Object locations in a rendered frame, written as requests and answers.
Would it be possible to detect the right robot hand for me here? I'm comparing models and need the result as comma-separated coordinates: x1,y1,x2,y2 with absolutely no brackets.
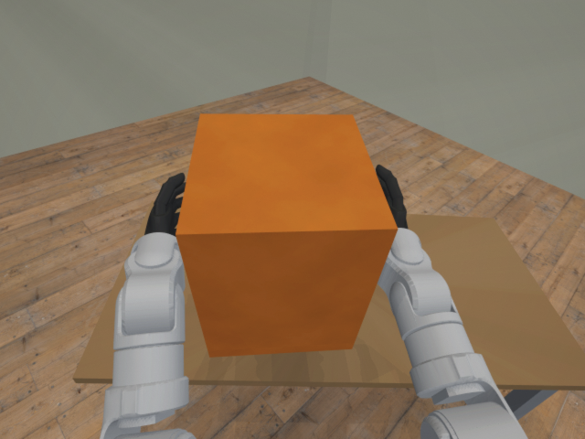
376,165,408,229

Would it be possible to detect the right robot upper arm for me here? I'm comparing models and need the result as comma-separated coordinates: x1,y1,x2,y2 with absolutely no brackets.
420,402,526,439

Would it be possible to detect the right robot forearm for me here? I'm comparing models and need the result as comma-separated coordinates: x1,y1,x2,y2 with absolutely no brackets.
378,228,528,439

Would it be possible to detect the left robot hand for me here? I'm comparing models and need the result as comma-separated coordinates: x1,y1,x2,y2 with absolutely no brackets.
144,173,186,236

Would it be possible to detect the left robot forearm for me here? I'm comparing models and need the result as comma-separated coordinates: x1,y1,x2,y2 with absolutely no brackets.
100,232,189,439

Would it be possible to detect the table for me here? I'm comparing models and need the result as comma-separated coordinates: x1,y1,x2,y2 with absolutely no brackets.
72,201,585,420

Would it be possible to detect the carton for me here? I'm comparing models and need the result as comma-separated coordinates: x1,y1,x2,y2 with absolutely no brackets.
175,113,398,358

